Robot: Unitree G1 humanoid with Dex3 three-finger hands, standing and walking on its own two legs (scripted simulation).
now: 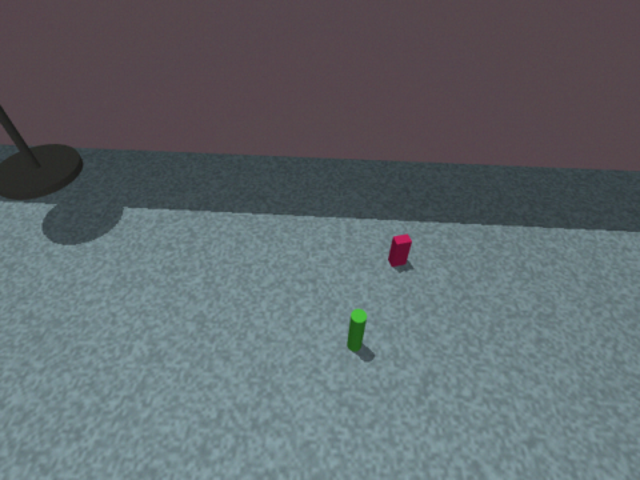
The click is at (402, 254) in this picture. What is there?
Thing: carton on end
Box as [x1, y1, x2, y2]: [388, 234, 411, 266]
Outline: 407,234 393,237 388,258 391,266 405,263 411,243
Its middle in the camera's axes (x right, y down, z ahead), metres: +0.33 +0.05 +1.55
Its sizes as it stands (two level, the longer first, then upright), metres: 0.062 0.042 0.143
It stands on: the floor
